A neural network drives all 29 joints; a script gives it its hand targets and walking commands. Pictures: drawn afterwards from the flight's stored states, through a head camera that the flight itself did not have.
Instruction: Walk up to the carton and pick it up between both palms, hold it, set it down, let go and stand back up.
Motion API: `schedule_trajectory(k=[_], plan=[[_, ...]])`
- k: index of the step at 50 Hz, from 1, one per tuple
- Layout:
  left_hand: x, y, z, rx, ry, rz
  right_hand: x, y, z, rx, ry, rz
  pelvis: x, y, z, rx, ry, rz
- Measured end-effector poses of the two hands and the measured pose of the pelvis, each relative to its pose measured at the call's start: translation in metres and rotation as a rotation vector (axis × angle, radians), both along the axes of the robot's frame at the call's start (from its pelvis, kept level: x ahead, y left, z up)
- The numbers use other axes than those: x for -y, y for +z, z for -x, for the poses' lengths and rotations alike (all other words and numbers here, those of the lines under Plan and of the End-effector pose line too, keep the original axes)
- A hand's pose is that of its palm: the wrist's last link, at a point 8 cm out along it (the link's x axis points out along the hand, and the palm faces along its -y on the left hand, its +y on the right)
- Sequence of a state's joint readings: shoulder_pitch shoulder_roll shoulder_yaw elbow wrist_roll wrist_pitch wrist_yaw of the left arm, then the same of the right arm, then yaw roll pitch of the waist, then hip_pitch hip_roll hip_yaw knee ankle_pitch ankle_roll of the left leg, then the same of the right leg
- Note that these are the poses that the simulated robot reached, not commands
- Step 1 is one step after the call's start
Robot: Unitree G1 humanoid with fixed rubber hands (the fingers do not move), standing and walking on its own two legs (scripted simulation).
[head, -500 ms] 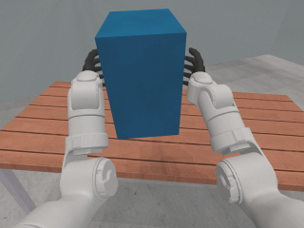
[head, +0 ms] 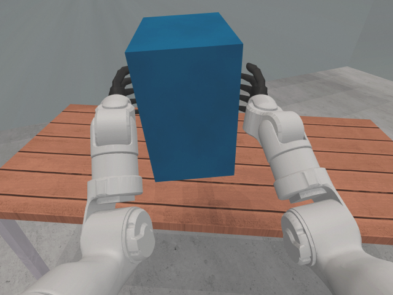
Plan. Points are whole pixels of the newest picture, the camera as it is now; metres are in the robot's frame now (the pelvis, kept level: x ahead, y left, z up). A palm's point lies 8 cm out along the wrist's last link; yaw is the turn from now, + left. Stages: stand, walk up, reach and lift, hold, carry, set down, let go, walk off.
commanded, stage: hold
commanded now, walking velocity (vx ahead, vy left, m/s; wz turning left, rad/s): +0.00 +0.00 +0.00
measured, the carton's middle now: (187, 94) +0.44 +0.00 +0.26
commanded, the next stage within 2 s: none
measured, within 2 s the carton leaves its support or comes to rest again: neither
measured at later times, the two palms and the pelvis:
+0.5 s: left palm (118, 103) +0.37 +0.13 +0.27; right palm (254, 103) +0.36 -0.12 +0.28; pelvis +0.00 +0.00 +0.00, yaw +1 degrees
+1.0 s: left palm (111, 105) +0.37 +0.15 +0.27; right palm (248, 101) +0.36 -0.11 +0.28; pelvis +0.00 +0.00 +0.00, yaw +1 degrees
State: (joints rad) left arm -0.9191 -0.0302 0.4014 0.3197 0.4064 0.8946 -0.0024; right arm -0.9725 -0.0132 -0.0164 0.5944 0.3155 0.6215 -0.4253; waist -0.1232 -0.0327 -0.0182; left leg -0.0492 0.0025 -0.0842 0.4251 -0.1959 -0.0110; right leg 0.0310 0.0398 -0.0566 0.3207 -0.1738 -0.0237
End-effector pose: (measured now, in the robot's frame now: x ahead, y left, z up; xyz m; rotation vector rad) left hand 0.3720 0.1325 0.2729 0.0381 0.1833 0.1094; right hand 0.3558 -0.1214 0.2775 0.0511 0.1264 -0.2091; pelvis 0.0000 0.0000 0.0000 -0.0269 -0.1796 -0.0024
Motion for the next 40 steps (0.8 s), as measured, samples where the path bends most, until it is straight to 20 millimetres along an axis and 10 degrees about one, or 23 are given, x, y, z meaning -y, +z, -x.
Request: schedule_trajectory(k=[40], plan=[[-0.0063, 0.0034, 0.0019, 0.003, 0.013, 0.009, -0.0065, 0.0055, -0.0008, 0.006, 0.009, 0.013, 0.0015, 0.0006, -0.0006, 0.0, 0.005, -0.004]])
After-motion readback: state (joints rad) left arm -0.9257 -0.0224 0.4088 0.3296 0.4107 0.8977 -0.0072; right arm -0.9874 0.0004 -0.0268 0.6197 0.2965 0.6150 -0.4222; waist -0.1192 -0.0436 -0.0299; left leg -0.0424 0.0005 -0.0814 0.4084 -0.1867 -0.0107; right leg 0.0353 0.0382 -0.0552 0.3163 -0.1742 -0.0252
